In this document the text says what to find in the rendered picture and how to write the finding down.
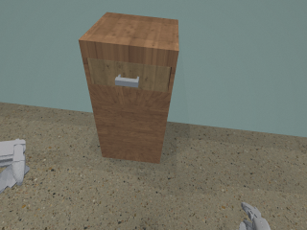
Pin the right robot hand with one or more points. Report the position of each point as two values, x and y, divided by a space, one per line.
258 223

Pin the cabinet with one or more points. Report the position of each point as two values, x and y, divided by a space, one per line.
131 122

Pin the handle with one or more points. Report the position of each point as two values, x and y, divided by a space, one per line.
127 81

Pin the drawer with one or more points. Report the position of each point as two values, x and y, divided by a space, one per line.
151 77

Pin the left robot hand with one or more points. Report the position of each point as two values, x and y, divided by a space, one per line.
12 156

